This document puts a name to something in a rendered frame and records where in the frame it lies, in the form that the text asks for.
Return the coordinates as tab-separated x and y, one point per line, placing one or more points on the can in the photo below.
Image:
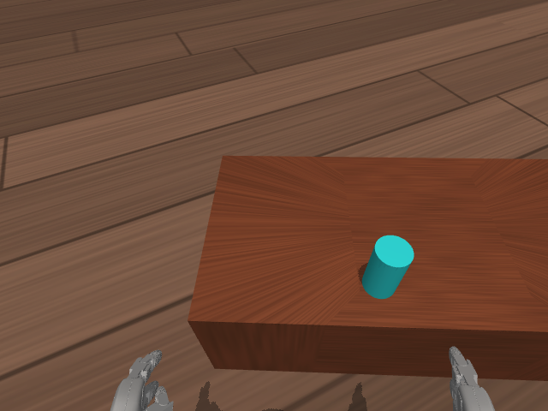
390	259

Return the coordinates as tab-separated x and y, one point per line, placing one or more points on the left robot hand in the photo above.
133	395

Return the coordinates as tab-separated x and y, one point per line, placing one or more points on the right robot hand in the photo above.
466	394

